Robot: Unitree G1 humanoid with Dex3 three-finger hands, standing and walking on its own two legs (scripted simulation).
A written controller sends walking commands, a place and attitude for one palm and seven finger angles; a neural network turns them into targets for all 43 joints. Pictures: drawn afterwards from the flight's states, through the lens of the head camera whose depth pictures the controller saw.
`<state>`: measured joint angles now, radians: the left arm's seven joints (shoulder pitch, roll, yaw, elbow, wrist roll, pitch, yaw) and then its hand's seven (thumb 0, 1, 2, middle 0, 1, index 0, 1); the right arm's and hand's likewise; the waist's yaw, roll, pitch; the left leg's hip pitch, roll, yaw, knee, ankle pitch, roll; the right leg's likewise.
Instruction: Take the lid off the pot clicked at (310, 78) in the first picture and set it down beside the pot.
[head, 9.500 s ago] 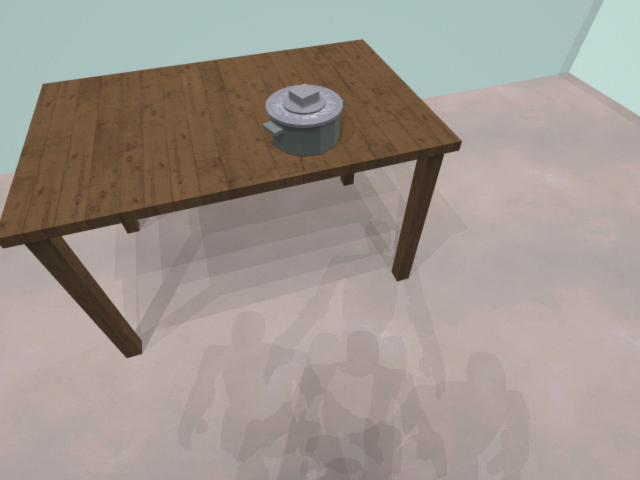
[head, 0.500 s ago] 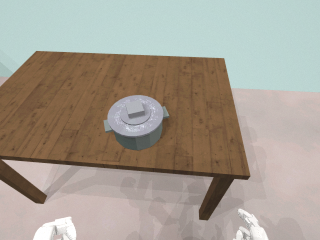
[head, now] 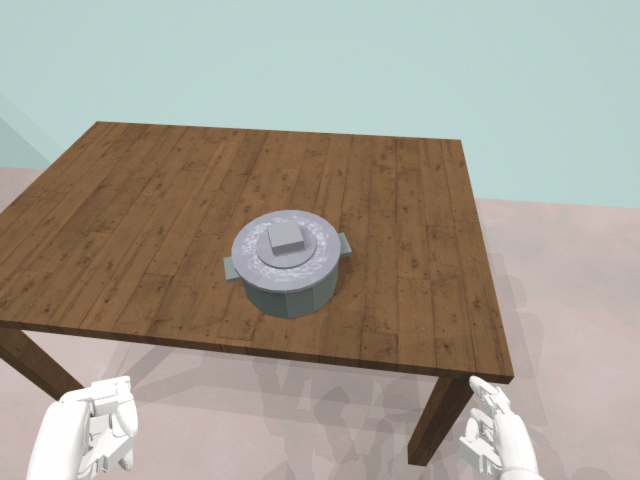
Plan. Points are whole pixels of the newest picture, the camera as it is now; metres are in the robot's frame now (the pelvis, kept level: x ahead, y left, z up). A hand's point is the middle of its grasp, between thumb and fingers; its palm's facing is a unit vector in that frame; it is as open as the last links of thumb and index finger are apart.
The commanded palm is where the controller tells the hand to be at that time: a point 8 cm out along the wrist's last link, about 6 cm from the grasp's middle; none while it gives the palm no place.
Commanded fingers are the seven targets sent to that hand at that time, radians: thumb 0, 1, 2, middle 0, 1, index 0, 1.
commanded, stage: raise the hand higher, near the body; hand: left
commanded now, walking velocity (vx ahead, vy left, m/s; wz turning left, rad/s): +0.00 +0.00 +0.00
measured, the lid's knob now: (285, 237) +0.49 +0.13 +0.00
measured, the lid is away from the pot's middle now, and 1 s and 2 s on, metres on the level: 0.00 0.00 0.00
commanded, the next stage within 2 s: reach forward and open the fingers in 0.16 s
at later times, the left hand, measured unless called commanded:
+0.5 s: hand (95, 393) +0.17 +0.27 +0.08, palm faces -0.09 -0.14 -0.99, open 2.9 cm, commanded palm +0.16 +0.26 +0.13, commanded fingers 0.00 0.52 1.04 -1.14 -1.04 -1.14 -1.04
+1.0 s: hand (120, 359) +0.21 +0.26 +0.07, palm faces -0.23 -0.08 -0.97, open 7.1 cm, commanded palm +0.21 +0.26 +0.13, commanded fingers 0.00 -0.19 1.27 -0.83 -0.15 -0.83 -0.15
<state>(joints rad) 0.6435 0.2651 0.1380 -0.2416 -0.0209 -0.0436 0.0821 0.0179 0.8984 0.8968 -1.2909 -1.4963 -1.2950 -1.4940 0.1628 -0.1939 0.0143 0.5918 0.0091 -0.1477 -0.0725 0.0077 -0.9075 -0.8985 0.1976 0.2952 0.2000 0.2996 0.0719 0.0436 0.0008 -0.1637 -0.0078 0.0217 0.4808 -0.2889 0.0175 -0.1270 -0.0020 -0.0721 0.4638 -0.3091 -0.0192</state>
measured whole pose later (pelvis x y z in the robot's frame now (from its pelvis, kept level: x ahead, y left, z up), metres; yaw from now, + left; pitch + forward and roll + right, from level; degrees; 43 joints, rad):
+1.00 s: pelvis -0.03 +0.01 +0.01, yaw +0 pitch +0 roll +0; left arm 0.17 0.59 0.01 -0.11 0.80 0.00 -0.16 0.00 0.08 1.17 -0.95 -0.49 -0.96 -0.49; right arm 0.12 -0.27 0.02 0.59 0.04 0.11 -0.01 0.01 -0.91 -0.90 0.20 0.29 0.20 0.30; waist 0.06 0.12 0.02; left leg -0.21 -0.02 0.03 0.41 -0.20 0.03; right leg -0.17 -0.01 -0.06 0.40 -0.22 -0.01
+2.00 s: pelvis -0.01 +0.01 +0.00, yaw +0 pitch +3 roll +0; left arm -0.33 0.51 -0.20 0.25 0.85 0.15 -0.20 0.00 -0.24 1.29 -0.82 -0.08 -0.82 -0.08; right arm 0.12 -0.28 0.03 0.61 0.07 0.14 0.00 0.01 -0.91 -0.90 0.20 0.29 0.20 0.30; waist 0.00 0.10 0.00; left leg -0.25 -0.03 0.03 0.43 -0.23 0.04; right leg -0.23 -0.03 -0.06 0.44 -0.27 0.00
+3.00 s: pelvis +0.00 +0.01 +0.00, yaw -2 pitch +9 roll +0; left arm -0.89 0.37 -0.28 0.89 0.89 0.20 -0.18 0.00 -0.24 1.29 -0.82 -0.08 -0.82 -0.08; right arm 0.22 -0.28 0.00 0.69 0.08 0.17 -0.03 0.00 -0.91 -0.90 0.20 0.29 0.20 0.30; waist -0.08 0.07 -0.06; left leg -0.38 -0.01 0.05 0.48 -0.26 0.03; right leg -0.37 -0.01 -0.04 0.50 -0.29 -0.01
